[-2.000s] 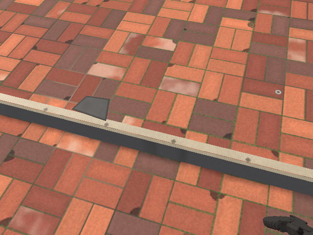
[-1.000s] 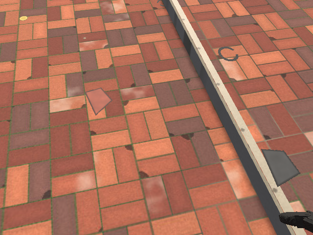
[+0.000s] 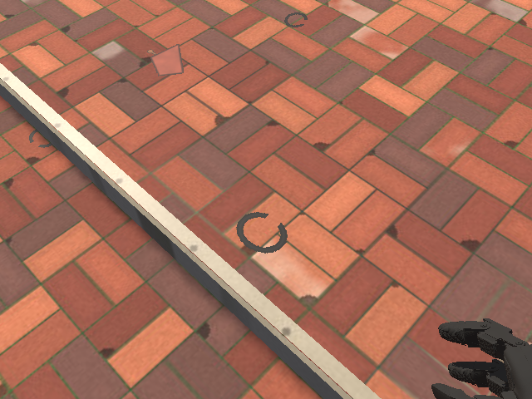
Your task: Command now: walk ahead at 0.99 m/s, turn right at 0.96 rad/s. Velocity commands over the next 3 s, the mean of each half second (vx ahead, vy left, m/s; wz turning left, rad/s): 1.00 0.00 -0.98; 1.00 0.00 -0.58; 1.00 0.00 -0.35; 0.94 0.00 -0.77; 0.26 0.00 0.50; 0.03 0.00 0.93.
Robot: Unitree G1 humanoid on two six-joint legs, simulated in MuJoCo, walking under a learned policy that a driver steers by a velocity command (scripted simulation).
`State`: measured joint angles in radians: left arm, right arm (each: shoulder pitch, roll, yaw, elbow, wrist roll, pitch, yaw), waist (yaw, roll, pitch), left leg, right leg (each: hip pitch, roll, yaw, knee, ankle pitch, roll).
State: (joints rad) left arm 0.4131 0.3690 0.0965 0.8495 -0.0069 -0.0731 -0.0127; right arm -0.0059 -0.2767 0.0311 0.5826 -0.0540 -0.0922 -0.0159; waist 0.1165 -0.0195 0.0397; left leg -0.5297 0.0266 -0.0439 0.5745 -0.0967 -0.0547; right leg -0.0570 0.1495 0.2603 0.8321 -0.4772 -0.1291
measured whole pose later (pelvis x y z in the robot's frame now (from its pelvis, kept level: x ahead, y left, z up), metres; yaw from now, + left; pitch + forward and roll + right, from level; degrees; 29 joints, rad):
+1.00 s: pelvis +0.87 -0.31 +0.14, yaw -46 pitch +1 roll +2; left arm 0.17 0.28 0.04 0.67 0.04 -0.07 -0.02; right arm 0.46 -0.27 -0.06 0.82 -0.04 -0.08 0.01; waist -0.04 -0.03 -0.03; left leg -0.24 -0.06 0.08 0.52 -0.31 0.06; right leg -0.52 0.07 0.12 1.41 -0.27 -0.11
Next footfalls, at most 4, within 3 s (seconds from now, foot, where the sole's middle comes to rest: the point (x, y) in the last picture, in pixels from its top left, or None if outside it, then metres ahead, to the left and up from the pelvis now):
0.46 right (377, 353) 0.52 -0.15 -0.63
0.86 left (418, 205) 0.95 -0.27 -0.63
1.28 right None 1.15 -0.70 -0.63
1.66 left None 1.57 -0.91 -0.63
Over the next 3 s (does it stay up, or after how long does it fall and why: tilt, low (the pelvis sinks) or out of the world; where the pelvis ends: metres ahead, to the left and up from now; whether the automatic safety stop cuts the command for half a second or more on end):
stays up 1.57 -1.41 0.14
